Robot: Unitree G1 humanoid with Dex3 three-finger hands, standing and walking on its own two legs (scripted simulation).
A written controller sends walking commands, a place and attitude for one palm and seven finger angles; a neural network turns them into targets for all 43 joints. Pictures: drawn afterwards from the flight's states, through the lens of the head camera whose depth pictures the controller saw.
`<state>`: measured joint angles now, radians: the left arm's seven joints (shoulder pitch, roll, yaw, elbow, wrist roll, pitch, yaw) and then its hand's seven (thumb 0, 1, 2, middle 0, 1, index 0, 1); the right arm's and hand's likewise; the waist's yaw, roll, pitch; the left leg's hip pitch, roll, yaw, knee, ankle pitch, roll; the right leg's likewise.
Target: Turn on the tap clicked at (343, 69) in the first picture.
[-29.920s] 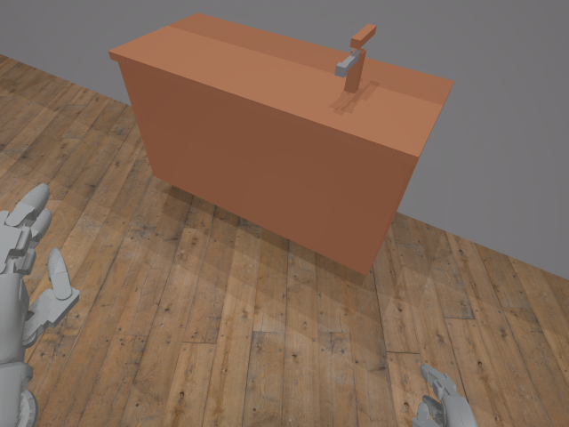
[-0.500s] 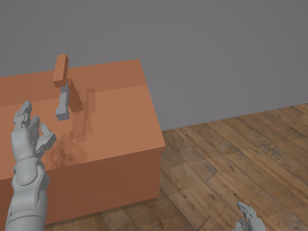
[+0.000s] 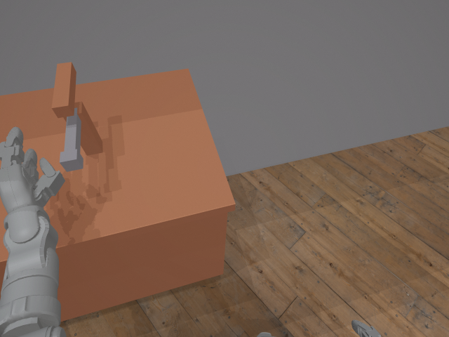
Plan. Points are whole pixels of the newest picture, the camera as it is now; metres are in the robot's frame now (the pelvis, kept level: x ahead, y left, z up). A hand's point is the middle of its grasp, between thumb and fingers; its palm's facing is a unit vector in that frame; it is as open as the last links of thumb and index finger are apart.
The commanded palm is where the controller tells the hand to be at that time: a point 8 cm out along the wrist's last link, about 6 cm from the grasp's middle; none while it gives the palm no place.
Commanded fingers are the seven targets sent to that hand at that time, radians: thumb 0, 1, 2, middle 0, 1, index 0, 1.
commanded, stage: reach beside the lever's end, fingers flat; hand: left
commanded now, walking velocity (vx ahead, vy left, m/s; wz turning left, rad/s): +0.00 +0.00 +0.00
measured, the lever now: (71, 160) +0.40 +0.29 +0.07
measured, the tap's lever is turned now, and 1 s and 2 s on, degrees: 0 5 28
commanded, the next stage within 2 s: push the lever round in 0.28 s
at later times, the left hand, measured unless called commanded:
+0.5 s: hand (57, 178) +0.36 +0.31 +0.07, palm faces +0.50 -0.86 -0.08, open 7.8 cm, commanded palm +0.31 +0.34 +0.07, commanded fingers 0.00 0.90 0.90 -0.15 -0.15 -0.15 -0.15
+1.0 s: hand (77, 177) +0.37 +0.28 +0.07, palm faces +0.51 -0.86 -0.08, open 7.7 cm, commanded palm +0.33 +0.31 +0.07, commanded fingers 0.00 0.90 0.90 -0.15 -0.15 -0.15 -0.15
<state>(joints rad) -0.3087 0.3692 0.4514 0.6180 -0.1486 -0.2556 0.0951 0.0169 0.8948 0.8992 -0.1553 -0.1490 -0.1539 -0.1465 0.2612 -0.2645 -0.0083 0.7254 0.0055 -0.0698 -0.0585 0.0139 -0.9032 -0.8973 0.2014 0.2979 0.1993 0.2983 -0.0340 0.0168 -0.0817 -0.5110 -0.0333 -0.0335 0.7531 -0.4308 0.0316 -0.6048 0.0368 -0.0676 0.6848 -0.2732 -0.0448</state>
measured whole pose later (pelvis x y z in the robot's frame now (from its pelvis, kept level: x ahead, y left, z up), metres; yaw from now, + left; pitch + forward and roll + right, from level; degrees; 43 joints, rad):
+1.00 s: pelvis +0.00 +0.01 +0.00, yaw +1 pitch +10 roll -2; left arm -0.29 0.28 0.35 0.57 -0.11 -0.27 0.19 0.01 0.91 0.91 -0.15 -0.15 -0.15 -0.15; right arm 0.26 -0.25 0.00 0.72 0.00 -0.04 -0.04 0.01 -0.90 -0.90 0.20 0.30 0.20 0.30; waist -0.02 0.03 -0.09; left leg -0.50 -0.04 -0.05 0.76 -0.44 0.04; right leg -0.58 0.03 -0.08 0.68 -0.28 -0.04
